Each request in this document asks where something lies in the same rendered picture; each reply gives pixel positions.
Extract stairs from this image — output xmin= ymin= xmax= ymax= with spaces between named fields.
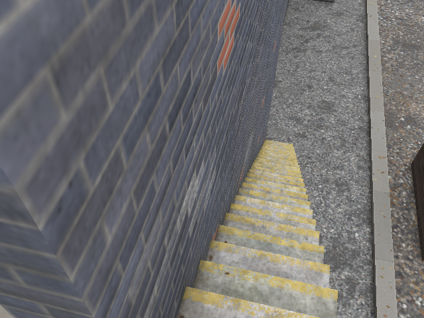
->
xmin=178 ymin=140 xmax=338 ymax=318

